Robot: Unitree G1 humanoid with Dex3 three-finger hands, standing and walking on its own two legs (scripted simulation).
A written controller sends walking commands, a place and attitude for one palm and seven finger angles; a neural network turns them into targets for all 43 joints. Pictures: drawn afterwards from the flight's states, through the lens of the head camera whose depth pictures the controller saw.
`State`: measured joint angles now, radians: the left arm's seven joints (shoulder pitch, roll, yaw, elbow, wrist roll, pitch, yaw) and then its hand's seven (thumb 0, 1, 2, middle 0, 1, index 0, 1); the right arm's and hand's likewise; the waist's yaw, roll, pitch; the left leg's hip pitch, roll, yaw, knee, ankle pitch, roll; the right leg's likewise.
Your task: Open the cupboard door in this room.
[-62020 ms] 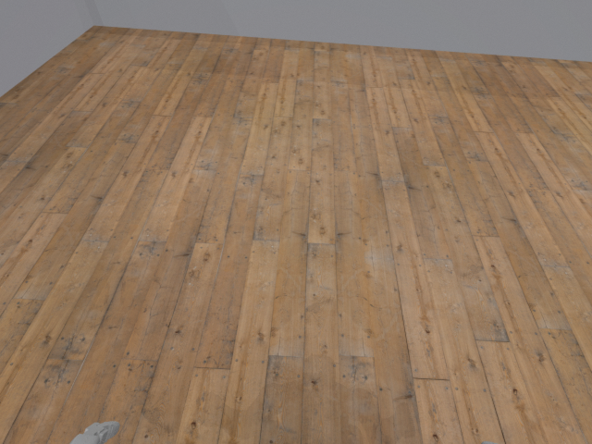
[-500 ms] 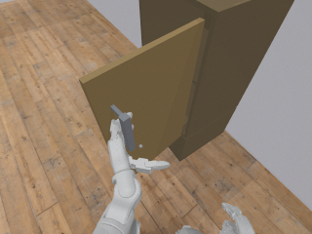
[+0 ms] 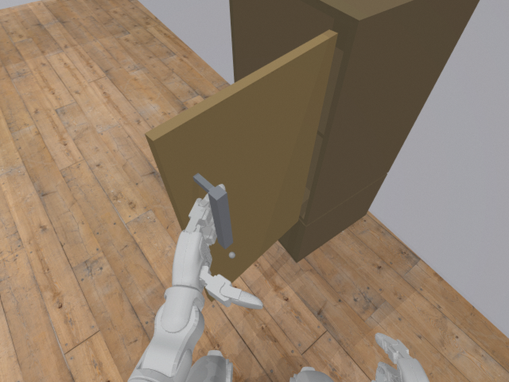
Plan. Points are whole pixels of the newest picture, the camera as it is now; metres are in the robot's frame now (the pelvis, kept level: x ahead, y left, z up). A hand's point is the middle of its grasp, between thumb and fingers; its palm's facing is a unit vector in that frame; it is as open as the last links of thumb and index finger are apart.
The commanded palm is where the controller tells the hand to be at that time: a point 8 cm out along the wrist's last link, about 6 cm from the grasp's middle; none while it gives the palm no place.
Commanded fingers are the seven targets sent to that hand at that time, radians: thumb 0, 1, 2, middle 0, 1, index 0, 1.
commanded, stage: slide the hand sideways off the handle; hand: left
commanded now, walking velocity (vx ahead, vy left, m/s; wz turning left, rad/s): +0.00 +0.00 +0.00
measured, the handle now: (214, 213) +0.37 +0.08 +0.05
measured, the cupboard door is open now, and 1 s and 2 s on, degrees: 100 100 100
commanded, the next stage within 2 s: draw the hand back to the body in 0.86 s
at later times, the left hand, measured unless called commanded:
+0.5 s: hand (206, 289) +0.25 +0.08 +0.04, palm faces -0.03 -1.00 +0.02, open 16.3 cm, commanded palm +0.22 +0.14 +0.04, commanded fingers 0.00 -0.50 0.30 -0.15 -0.30 -0.15 -0.30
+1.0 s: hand (180, 318) +0.21 +0.11 +0.04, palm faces -0.04 -1.00 +0.00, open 16.3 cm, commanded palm +0.19 +0.17 +0.05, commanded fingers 0.00 -0.50 0.30 -0.15 -0.30 -0.15 -0.30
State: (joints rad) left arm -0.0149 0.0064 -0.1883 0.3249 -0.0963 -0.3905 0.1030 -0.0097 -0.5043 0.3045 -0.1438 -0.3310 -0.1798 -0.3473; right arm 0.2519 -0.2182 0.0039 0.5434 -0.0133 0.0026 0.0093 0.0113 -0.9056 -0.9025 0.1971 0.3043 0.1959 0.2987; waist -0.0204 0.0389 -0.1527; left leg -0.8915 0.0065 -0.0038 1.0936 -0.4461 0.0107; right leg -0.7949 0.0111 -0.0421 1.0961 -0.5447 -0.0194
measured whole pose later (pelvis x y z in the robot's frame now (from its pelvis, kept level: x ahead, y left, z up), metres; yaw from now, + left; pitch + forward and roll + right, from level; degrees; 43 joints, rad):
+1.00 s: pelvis +0.00 -0.01 -0.02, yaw +1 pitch +16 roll -2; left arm 0.48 0.15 -0.06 -0.13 -0.17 -0.43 -0.11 -0.01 -0.50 0.30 -0.14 -0.30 -0.15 -0.30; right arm 0.23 -0.22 0.00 0.44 0.00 -0.06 -0.04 0.01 -0.90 -0.90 0.20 0.30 0.20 0.30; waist 0.00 0.05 -0.17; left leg -1.00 0.02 -0.05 1.24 -0.51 -0.01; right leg -0.89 0.03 -0.08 1.22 -0.61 -0.04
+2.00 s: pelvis +0.05 +0.02 +0.07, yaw +0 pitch +0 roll -1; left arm 0.55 0.34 0.23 -0.42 -0.05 -0.04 0.14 0.00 0.32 0.66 -0.18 -0.30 -0.19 -0.30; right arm 0.24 -0.22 0.06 0.55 0.02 -0.08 -0.11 0.01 -0.90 -0.90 0.20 0.30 0.20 0.30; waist 0.05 0.06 -0.07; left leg -0.29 -0.02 0.02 0.60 -0.31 0.03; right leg -0.18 0.00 -0.02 0.55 -0.37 0.01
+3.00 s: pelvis +0.02 +0.00 +0.08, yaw -1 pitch +0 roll -1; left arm 0.57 0.41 0.37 -0.44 -0.06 -0.12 0.11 0.02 0.89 0.90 -0.21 -0.30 -0.22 -0.30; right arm 0.16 -0.24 -0.01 0.56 0.02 0.03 -0.10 0.01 -0.90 -0.90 0.20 0.30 0.20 0.30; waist 0.01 0.06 0.02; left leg -0.26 0.02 0.03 0.44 -0.19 0.01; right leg -0.17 0.03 0.00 0.41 -0.24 -0.01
